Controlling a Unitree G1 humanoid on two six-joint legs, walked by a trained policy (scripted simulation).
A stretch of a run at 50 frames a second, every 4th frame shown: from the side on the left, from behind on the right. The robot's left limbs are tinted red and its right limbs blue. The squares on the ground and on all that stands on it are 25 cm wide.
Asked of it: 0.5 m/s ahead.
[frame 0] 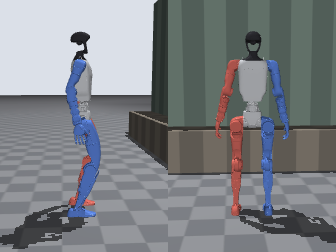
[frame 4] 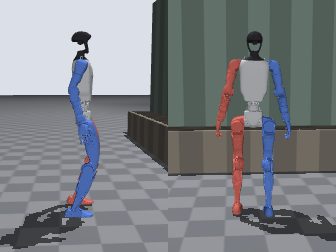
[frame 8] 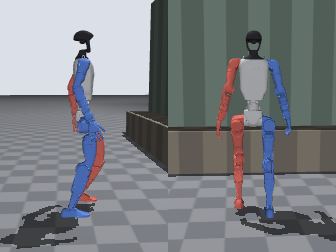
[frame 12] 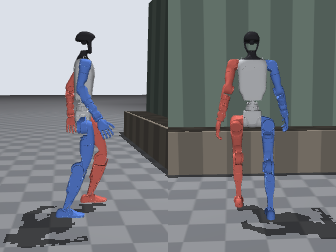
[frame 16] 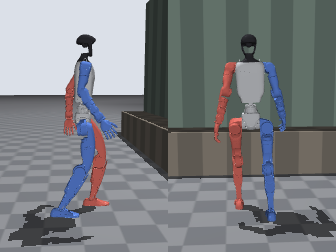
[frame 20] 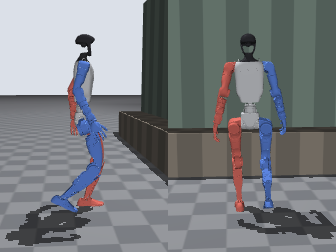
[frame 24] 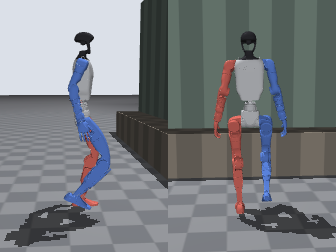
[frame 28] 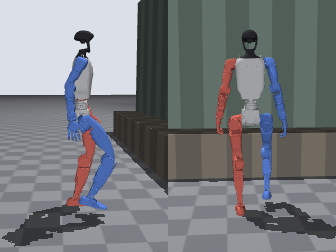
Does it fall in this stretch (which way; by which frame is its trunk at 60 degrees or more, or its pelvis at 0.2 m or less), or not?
no
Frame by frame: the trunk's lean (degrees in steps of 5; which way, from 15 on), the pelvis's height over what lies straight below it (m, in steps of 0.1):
0: 5, 0.8
4: 0, 0.8
8: 0, 0.8
12: 0, 0.8
16: 5, 0.8
20: 5, 0.8
24: 0, 0.8
28: 0, 0.8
